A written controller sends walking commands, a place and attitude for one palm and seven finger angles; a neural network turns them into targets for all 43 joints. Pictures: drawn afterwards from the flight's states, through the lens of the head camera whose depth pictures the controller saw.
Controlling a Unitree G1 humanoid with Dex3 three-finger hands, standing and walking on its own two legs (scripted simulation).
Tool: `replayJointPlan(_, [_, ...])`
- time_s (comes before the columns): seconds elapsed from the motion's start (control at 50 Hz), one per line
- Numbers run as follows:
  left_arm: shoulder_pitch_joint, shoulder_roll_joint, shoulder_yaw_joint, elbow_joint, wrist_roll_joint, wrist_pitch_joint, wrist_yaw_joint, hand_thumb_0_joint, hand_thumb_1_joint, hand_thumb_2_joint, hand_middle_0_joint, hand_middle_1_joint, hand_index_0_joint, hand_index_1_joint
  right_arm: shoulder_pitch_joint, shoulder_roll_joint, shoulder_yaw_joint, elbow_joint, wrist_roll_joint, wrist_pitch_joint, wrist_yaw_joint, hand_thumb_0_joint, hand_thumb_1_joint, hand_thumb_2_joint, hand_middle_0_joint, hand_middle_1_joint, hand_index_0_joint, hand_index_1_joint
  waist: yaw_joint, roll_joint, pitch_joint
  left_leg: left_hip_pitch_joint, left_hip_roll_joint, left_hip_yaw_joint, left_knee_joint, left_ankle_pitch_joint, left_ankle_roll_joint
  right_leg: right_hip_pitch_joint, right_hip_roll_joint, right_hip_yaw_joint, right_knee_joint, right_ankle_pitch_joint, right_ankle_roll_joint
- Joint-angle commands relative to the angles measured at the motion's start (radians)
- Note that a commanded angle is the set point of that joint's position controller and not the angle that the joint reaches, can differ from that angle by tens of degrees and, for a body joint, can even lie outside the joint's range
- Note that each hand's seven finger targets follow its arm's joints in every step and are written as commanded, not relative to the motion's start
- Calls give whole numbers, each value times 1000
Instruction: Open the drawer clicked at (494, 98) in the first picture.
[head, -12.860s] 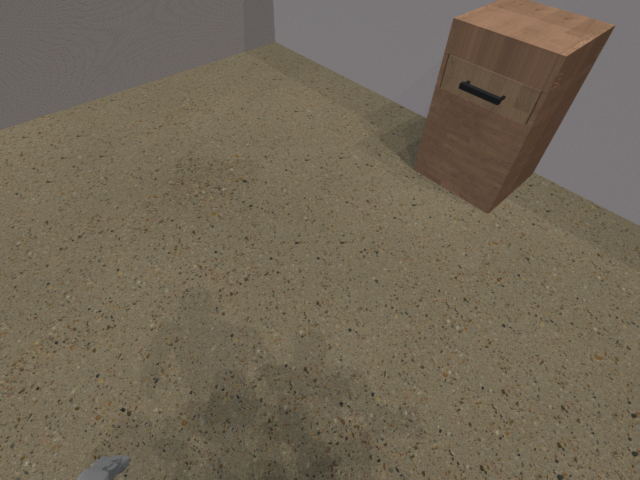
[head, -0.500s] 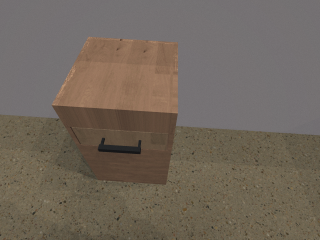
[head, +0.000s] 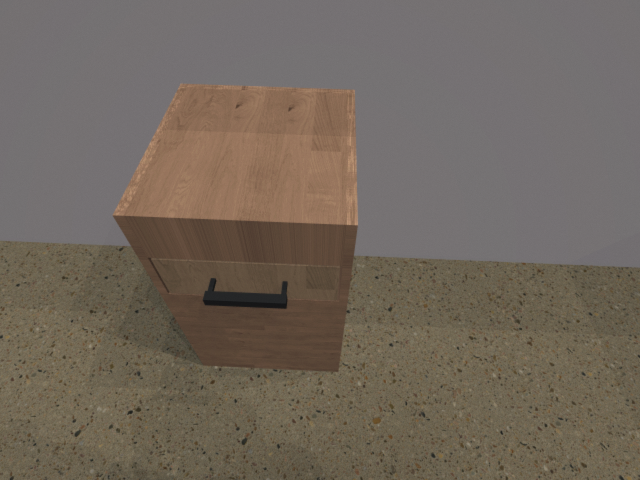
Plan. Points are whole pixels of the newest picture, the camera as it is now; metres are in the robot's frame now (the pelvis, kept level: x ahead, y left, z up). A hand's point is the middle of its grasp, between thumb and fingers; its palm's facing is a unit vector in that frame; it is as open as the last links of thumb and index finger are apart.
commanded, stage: look again from close up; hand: left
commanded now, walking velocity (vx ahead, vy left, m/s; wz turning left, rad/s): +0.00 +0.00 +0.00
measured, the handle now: (247, 291) +0.50 +0.18 -0.24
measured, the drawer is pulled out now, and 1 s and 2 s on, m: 0.00 0.00 0.00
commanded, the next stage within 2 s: raise the hand with hooked fingers in 0.48 s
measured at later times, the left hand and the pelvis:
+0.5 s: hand out of the picture +0.00 +0.15 -0.17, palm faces +0.01 -0.98 -0.19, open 7.4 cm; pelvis +0.00 -0.02 +0.00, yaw -1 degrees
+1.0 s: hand (217, 463) +0.16 +0.14 -0.07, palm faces -0.12 -0.30 -0.95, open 8.6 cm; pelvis -0.03 -0.04 -0.03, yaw -3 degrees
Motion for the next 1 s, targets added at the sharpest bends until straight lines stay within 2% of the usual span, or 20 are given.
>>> replayJointPlan(0.0, [65,103,17,-33,-1,-23,-2,0,900,900,-200,-300,-200,-300,76,-104,-9,-51,-4,-20,-9,0,-900,-900,200,300,200,300,-9,7,-106,42,126,-123,-33,320,17,20,-92,91,-2,192,-48])
replayJointPlan(0.1, [67,90,12,-26,-2,-12,-3,0,900,900,-200,-300,-200,-300,71,-96,-3,-38,0,-14,-10,0,-900,-900,200,300,200,300,-3,-56,29,-10,116,-118,-76,219,16,-34,-92,108,-25,152,-43])
replayJointPlan(0.18, [79,95,12,-22,0,-10,-3,0,900,900,-200,-300,-200,-300,69,-90,0,-22,0,-11,-7,0,-900,-900,200,300,200,300,4,-61,71,-19,108,-109,-106,155,14,-51,-93,119,-47,119,-40])
replayJointPlan(0.36, [79,106,18,-23,-1,-10,-4,0,900,900,-200,-300,-200,-300,68,-85,2,6,-2,-13,-9,0,-900,-900,200,300,200,300,10,1,21,24,107,-91,-120,197,7,-8,-101,123,-65,182,-40])
replayJointPlan(0.54, [82,103,17,-14,-2,-14,-4,0,900,900,-200,-300,-200,-300,71,-82,2,26,0,-12,-11,0,-900,-900,200,300,200,300,11,-24,5,55,112,-84,-120,242,1,12,-108,118,-79,259,-39])
replayJointPlan(0.56, [135,133,30,16,15,-36,31,0,900,900,-200,-300,-200,-300,-44,-118,-15,-46,9,-16,-3,0,-900,-900,200,300,200,300,46,-63,94,-67,115,-48,87,248,-32,-42,-169,177,-91,669,9])
replayJointPlan(0.58, [-633,406,-30,-1492,130,-198,29,0,877,890,-202,-315,-202,-315,-41,-266,-26,-403,66,-161,-49,0,-900,-900,200,300,200,300,-47,226,-408,226,11,-34,-75,397,15,7,-55,212,14,535,-40])
replayJointPlan(0.6, [-240,373,32,-1215,151,-115,105,0,853,880,-203,-330,-203,-330,-121,-190,-24,-343,50,-251,-93,0,-900,-900,200,300,200,300,25,371,-383,294,48,-46,-67,597,10,-19,-27,112,68,285,-53])
replayJointPlan(0.62, [-193,297,26,-1209,97,-55,163,0,830,870,-205,-345,-205,-345,-92,-190,-51,-285,59,-282,-97,0,-900,-900,200,300,200,300,-1,291,-301,202,57,-54,-63,504,-26,-110,-8,60,71,108,-36])
replayJointPlan(0.64, [112,89,-81,-979,138,57,173,0,807,860,-207,-360,-207,-360,-93,-132,-50,-286,76,-283,-96,0,-900,-900,200,300,200,300,-2,152,-214,111,71,-62,-59,443,-7,-146,-8,39,80,84,-26])
replayJointPlan(0.66, [-44,99,-119,-1186,170,54,172,0,783,850,-208,-375,-208,-375,-133,-167,-50,-378,76,-287,-83,0,-900,-900,200,300,200,300,-4,78,-116,39,58,-87,-50,359,-8,-162,-16,25,63,129,-25])
replayJointPlan(0.68, [-31,149,-107,-1198,271,47,190,0,760,840,-210,-390,-210,-390,-151,-210,-58,-392,54,-289,-80,0,-900,-900,200,300,200,300,-26,10,-147,26,45,-84,-15,281,2,-216,-3,40,62,116,-28])
replayJointPlan(0.7, [-11,138,-146,-1180,358,37,216,0,737,830,-212,-405,-212,-405,-164,-218,-51,-423,29,-286,-71,0,-900,-900,200,300,200,300,-34,-44,-96,-27,27,-90,21,227,10,-284,2,39,71,87,-31])
replayJointPlan(0.74, [33,130,-159,-1083,559,53,266,0,690,810,-215,-435,-215,-435,-144,-220,-65,-484,-4,-239,-45,0,-900,-900,200,300,200,300,-33,-164,-143,-93,-3,-80,91,176,3,-356,18,37,97,-2,-31])
replayJointPlan(0.78, [238,119,-134,-967,721,61,307,0,643,790,-218,-465,-218,-465,-201,-222,-88,-557,-29,-169,-18,0,-900,-900,200,300,200,300,45,-280,-104,-203,-23,-61,110,89,-12,-351,18,71,81,-106,-38])
replayJointPlan(0.8, [340,104,-136,-935,791,58,315,0,620,780,-220,-480,-220,-480,-228,-220,-92,-582,-35,-126,1,0,-900,-900,200,300,200,300,80,-296,-100,-244,-27,-48,116,84,-18,-324,17,92,90,-67,-46])
replayJointPlan(0.82, [410,143,-83,-918,851,46,319,0,597,770,-222,-495,-222,-495,-242,-211,-97,-594,-30,-79,23,0,-900,-900,200,300,200,300,122,-290,-148,-274,-28,-33,117,120,-26,-262,12,130,108,36,-59])
replayJointPlan(0.88, [342,249,5,-1026,974,-15,351,0,527,740,-227,-540,-227,-540,-313,-185,-75,-669,-18,1,58,0,-900,-900,200,300,200,300,163,-249,-237,-365,-41,-10,148,141,-31,-180,-7,168,189,200,-57])
replayJointPlan(0.92, [241,323,60,-1129,1036,-39,396,0,480,720,-230,-570,-230,-570,-337,-173,-74,-699,-22,36,65,0,-900,-900,200,300,200,300,170,-136,-263,-365,-51,-6,165,128,-31,-192,-4,203,206,186,-64])
replayJointPlan(0.98, [24,355,70,-1303,1103,-41,480,0,410,690,-235,-615,-235,-615,-327,-157,-79,-730,-44,72,58,0,-900,-900,200,300,200,300,137,102,-383,-234,-56,-10,226,170,-16,-272,8,240,234,194,-78])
